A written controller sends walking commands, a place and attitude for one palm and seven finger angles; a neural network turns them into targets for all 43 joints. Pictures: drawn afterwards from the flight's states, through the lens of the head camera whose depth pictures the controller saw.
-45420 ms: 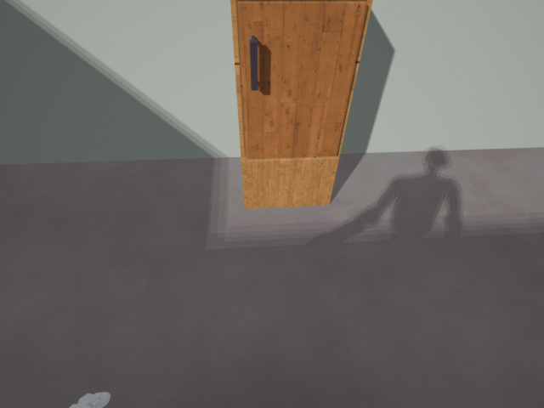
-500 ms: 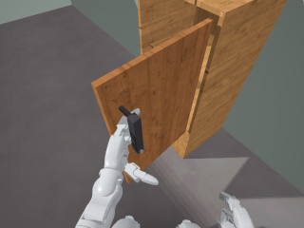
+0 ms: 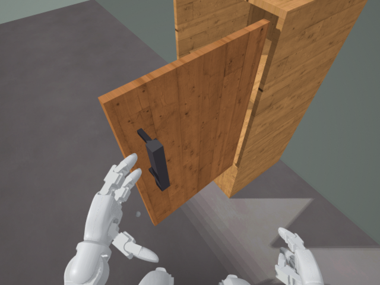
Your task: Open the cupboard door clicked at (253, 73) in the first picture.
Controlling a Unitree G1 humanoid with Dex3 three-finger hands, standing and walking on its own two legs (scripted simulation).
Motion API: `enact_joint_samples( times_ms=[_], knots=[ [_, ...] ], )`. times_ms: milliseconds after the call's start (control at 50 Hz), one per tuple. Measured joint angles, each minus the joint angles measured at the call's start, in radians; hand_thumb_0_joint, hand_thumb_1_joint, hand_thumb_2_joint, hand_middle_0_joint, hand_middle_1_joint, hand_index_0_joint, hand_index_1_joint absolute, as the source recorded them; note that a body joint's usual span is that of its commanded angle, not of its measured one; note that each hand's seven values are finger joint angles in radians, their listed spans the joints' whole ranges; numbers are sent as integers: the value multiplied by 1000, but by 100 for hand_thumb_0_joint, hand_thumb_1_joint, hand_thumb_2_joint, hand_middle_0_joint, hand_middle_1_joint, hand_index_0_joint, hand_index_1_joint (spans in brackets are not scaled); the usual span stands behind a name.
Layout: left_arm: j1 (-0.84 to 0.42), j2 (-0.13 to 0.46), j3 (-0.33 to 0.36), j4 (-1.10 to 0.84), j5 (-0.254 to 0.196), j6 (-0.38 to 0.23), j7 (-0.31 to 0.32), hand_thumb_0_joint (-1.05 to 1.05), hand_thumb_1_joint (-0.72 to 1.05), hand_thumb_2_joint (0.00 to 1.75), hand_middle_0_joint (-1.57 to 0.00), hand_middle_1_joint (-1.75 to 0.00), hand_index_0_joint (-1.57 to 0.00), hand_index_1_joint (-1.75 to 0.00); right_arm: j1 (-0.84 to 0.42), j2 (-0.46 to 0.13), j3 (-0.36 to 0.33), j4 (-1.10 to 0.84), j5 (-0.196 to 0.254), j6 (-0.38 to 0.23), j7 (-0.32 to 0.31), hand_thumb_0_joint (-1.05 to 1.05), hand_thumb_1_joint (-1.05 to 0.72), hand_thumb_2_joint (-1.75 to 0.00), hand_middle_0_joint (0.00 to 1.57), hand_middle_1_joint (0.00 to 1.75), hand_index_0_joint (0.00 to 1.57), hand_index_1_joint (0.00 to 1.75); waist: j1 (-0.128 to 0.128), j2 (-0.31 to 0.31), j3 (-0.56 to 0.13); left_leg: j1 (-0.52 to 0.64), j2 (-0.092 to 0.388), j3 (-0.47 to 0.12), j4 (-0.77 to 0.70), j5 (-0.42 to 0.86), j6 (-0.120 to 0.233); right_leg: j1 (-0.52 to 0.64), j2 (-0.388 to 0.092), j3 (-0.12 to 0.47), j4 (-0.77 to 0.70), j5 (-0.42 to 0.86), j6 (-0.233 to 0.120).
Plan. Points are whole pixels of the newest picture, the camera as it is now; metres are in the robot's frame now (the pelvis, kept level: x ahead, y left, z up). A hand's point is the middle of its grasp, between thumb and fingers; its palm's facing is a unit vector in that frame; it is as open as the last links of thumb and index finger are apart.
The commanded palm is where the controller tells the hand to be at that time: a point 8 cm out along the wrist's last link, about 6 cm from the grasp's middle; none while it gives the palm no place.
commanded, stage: slide the hand sideways off the handle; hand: left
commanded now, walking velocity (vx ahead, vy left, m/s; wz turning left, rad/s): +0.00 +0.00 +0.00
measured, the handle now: (153, 161) +0.35 +0.10 +0.06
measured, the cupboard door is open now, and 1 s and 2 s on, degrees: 93 93 93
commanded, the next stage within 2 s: draw the hand back to the body in 0.34 s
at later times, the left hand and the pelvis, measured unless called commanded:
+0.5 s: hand (116, 232) +0.21 +0.15 +0.06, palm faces -0.07 -1.00 -0.02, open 16.3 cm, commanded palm +0.19 +0.21 +0.07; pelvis +0.00 +0.01 -0.01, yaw +0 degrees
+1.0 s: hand (66, 221) +0.20 +0.20 +0.13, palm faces +0.02 -0.98 -0.18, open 16.0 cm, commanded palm +0.17 +0.25 +0.14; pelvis +0.01 +0.02 +0.02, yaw +0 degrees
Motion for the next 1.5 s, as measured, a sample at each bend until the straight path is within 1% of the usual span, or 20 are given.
enact_joint_samples(
  times_ms=[180,240,320,400,520,600,660,720,800,880,960,980,1020,1060,1100,1160,1220,1320,1500],
  knots=[
    [116,28,60,-86,-50,-4,-63,-1,-50,30,-16,-31,-16,-30,12,-9,-4,-16,5,-21,-10,1,-90,-90,20,30,20,30,4,8,-10,-20,1,-12,28,-21,-2,-12,1,-11,19,-19,-1],
    [147,34,67,-115,-62,-9,-83,-1,-50,30,-16,-30,-15,-30,16,-11,-6,-21,7,-28,-13,1,-90,-90,20,30,20,30,5,10,-13,-32,1,-14,43,-28,-1,-21,1,-13,30,-25,0],
    [175,41,67,-145,-67,-6,-104,-1,-50,30,-16,-30,-15,-30,20,-10,-6,-26,8,-35,-17,1,-90,-90,20,30,20,30,6,13,-19,-46,0,-15,62,-36,2,-33,0,-14,45,-32,2],
    [190,45,72,-161,-74,3,-110,-1,-50,30,-15,-30,-15,-30,22,-7,-4,-32,11,-38,-20,1,-90,-90,20,30,20,30,5,14,-21,-55,-1,-16,77,-41,4,-40,0,-14,56,-35,5],
    [173,52,70,-185,-72,25,-98,-1,-50,30,-15,-30,-15,-30,26,-3,4,-38,11,-47,-25,1,-90,-90,20,30,20,30,4,12,-17,-69,0,-17,95,-43,8,-50,1,-15,66,-34,8],
    [183,78,90,-239,-76,58,-90,-1,-50,30,-16,-30,-15,-30,38,5,9,-38,20,-42,-31,1,-90,-90,20,30,20,30,3,14,-17,-34,2,-15,71,-37,11,-14,3,-13,38,-22,11],
    [202,92,120,-265,-92,82,-90,-1,-50,30,-16,-30,-15,-30,50,7,14,-36,28,-39,-35,1,-90,-90,20,30,20,30,0,22,-24,5,2,-13,38,-26,14,26,4,-11,1,-9,14],
    [212,96,145,-267,-111,111,-97,-1,-50,30,-16,-30,-15,-30,57,1,22,-37,34,-42,-39,1,-90,-90,20,30,20,30,-2,31,-24,41,1,-13,8,-15,17,65,3,-11,-35,5,18],
    [217,103,157,-267,-126,147,-115,-1,-50,30,-15,-30,-15,-30,61,-10,29,-38,37,-57,-47,1,-90,-90,20,30,20,30,1,33,-18,78,-1,-11,-24,-2,20,104,2,-10,-71,20,22],
    [223,117,164,-295,-133,163,-129,-1,-50,30,-15,-30,-15,-30,63,-16,31,-33,38,-78,-52,1,-90,-90,20,30,20,30,7,30,-9,115,-3,-10,-51,7,22,141,1,-9,-100,31,24],
    [225,132,195,-326,-147,174,-140,-1,-47,31,-16,-30,-15,-30,58,-15,32,-20,41,-92,-54,1,-90,-90,20,30,20,30,14,27,-6,152,-3,-11,-78,15,22,179,1,-9,-129,40,25],
    [223,144,197,-336,-114,187,-112,-1,-45,32,-16,-30,-15,-30,58,-12,32,-15,38,-90,-59,1,-90,-90,20,30,20,30,21,24,-6,165,-3,-7,-89,18,22,190,2,-6,-138,43,24],
    [231,167,200,-358,-46,222,-24,-1,-42,34,-16,-30,-15,-30,51,-4,35,-1,30,-79,-73,1,-90,-90,20,30,20,30,30,19,-2,202,-1,0,-125,30,22,223,4,1,-172,57,26],
    [249,170,202,-373,-1,254,51,-1,-37,36,-16,-30,-15,-30,46,0,37,7,26,-67,-81,1,-90,-90,20,30,20,30,30,22,6,239,0,3,-165,45,23,260,5,4,-213,74,27],
    [264,166,201,-378,32,278,105,-1,-31,38,-16,-30,-16,-30,41,2,38,14,23,-59,-86,1,-90,-90,20,30,20,30,31,28,18,276,-1,6,-203,60,25,297,5,7,-253,91,28],
    [275,167,199,-377,64,302,157,-1,-22,42,-17,-30,-16,-30,37,2,40,33,16,-54,-94,1,-90,-90,20,30,20,30,38,31,36,330,-5,12,-260,82,28,349,2,12,-309,113,31],
    [272,175,204,-376,82,313,187,-1,-12,46,-17,-30,-16,-30,34,0,43,58,12,-57,-98,1,-90,-90,20,30,20,30,45,31,52,384,-10,15,-313,102,31,401,-3,16,-360,132,34],
    [243,187,236,-375,93,310,211,0,4,53,-18,-30,-17,-30,21,-1,46,96,7,-65,-99,1,-90,-90,20,30,20,30,52,30,77,468,-17,22,-396,131,33,481,-8,22,-436,160,37],
    [211,200,313,-378,87,294,208,0,35,67,-19,-30,-18,-30,-11,2,35,132,1,-66,-80,1,-90,-90,20,30,20,30,56,27,103,588,-20,38,-521,174,32,590,-10,37,-549,202,38]
  ],
)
